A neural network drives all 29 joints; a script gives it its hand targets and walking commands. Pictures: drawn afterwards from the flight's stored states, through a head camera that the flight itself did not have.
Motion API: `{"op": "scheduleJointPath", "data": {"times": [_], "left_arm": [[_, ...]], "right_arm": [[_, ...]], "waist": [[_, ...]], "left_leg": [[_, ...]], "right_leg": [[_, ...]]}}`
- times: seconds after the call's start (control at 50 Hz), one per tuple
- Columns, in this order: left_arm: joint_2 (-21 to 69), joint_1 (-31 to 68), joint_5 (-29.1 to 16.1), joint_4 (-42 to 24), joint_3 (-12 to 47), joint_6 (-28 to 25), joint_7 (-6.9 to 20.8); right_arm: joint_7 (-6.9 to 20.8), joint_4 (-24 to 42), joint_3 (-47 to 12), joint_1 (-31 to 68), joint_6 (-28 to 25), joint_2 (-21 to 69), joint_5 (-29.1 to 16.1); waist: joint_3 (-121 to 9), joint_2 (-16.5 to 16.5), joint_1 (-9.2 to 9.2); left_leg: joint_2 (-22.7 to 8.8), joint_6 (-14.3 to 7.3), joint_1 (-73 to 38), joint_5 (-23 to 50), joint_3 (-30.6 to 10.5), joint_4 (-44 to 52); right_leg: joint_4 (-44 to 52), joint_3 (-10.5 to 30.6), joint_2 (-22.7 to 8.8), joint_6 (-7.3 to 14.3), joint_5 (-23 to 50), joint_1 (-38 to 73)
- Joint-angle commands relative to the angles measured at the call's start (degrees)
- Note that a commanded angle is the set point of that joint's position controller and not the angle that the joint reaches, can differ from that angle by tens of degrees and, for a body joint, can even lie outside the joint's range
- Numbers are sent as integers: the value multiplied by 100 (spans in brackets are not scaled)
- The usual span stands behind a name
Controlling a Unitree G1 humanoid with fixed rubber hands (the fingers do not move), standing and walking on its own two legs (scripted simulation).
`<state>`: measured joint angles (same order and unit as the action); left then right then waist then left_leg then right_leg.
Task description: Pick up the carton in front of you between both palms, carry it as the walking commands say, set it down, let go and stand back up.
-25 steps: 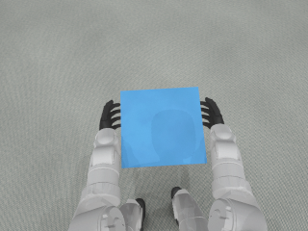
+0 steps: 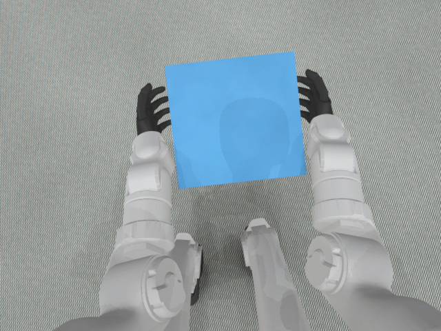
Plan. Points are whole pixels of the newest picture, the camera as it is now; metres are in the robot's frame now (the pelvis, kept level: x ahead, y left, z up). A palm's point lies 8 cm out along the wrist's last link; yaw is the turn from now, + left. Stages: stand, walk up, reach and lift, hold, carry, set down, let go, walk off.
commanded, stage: set down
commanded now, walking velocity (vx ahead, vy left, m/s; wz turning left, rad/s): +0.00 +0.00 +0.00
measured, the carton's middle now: (232, 128) +0.47 -0.07 -0.17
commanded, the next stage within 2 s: none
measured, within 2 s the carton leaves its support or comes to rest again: rests again in 1.60 s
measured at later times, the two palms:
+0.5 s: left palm (180, 136) +0.48 +0.05 -0.22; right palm (305, 124) +0.47 -0.24 -0.24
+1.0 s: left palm (193, 139) +0.51 +0.04 -0.36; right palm (298, 127) +0.50 -0.26 -0.36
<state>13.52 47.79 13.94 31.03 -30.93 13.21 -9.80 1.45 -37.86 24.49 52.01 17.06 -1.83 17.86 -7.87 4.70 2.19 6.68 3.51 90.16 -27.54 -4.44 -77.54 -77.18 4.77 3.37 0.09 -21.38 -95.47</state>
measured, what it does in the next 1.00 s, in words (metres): lowers itself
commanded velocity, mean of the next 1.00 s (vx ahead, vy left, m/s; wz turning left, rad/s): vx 0.00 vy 0.00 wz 0.00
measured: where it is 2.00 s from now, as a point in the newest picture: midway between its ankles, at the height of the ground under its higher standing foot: (225, 275)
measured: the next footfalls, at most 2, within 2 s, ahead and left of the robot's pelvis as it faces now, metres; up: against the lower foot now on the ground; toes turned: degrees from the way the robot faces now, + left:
none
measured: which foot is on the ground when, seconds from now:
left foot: down 0.00-1.00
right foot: down 0.00-1.00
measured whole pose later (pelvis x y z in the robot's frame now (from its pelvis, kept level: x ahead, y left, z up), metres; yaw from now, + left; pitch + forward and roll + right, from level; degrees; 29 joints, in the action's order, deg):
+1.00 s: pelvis -0.03 +0.00 -0.20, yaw +6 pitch +39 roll +7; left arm 1.6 77.9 2.1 44.5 -24.1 12.3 -15.9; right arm 1.7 -56.3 12.9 83.7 16.3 -22.6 4.8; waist 17.6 5.8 7.1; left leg 13.9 7.4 121.4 -37.4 -2.7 -118.4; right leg -119.1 4.5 2.8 0.4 -30.2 -127.9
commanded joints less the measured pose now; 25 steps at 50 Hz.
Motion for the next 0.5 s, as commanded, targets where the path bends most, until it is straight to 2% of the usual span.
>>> {"op": "scheduleJointPath", "data": {"times": [0.0, 0.12, 0.24, 0.48], "left_arm": [[4531, 3606, -565, 694, 3115, -6, 1446], [4417, 4026, -689, 789, 3042, -47, 1290], [4297, 4488, -815, 772, 3063, -70, 1132], [3937, 5393, -925, 861, 2902, -47, 893]], "right_arm": [[1437, -392, -2769, 2889, -112, 4915, -756], [1324, -436, -2824, 3341, -156, 4668, -920], [1262, -512, -2823, 3779, -197, 4365, -1088], [1328, -829, -2567, 4668, -221, 3641, -1258]], "waist": [[-5081, -819, 269], [-5432, -891, 342], [-5628, -829, 469], [-5479, -602, 660]], "left_leg": [[591, -47, -197, 489, 718, 277], [680, -23, 297, 466, 795, -361], [749, 8, 555, 455, 855, -924], [811, 40, 798, 369, 966, -1857]], "right_leg": [[368, -314, 337, -130, 1316, 4442], [-231, -401, 360, -178, 1481, 4040], [-771, -500, 381, -202, 1545, 3549], [-1723, -689, 347, -176, 1351, 2281]]}}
